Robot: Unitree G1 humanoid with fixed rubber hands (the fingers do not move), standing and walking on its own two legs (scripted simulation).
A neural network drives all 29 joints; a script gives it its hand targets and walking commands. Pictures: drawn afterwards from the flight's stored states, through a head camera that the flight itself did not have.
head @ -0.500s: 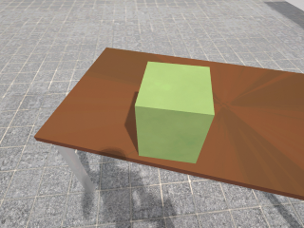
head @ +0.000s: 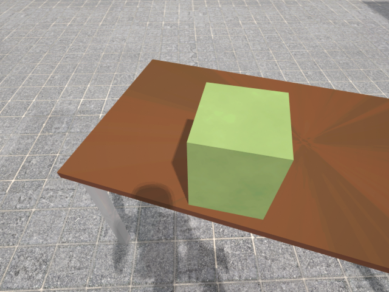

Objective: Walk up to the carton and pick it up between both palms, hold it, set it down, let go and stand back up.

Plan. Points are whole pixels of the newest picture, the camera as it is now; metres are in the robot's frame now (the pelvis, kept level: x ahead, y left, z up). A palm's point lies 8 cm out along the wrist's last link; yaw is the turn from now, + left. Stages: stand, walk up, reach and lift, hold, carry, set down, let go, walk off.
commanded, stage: walk up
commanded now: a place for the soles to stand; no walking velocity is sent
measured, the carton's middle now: (235, 152) +0.45 -0.07 +0.01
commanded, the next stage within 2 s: reach and lift in 0.24 s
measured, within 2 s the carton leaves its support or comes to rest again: neither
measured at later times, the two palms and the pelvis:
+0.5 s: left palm (108, 281) +0.18 +0.22 -0.11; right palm out of the picture +0.10 -0.27 -0.12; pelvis -0.05 -0.01 -0.02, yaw -10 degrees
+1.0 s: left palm out of the picture +0.13 +0.21 -0.09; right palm out of the picture +0.09 -0.23 -0.08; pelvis -0.06 -0.05 +0.00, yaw -10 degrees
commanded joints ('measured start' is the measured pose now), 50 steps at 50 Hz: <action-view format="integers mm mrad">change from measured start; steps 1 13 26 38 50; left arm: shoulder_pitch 54 -526 -25 -303 -217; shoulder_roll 141 231 100 179 195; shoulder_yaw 40 60 246 221 161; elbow -50 -470 -489 -528 -558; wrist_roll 3 -68 62 -26 -100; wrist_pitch -28 157 409 255 122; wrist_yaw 7 18 3 -23 -42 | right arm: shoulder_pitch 31 -561 -312 -235 -227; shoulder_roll -158 -131 -143 106 120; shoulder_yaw -39 -145 12 -11 -39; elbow -46 -183 -42 -380 -344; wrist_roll -8 -74 19 -42 -49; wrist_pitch -16 -110 -191 -114 -197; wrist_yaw -8 27 55 -47 -78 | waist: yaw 6 -85 56 71 37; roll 36 126 22 13 32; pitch -57 -187 -136 -100 -83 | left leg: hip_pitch -119 -189 -14 -193 -142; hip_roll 85 186 84 92 98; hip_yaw -105 52 228 320 290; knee -112 36 -101 -125 -190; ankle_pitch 468 415 354 48 126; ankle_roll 28 -104 -87 -20 -22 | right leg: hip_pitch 163 -266 98 100 124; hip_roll -50 108 142 41 94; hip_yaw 103 90 135 299 234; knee -92 244 -45 -120 -116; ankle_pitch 206 -42 237 -106 -33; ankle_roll -106 -87 -84 -43 -38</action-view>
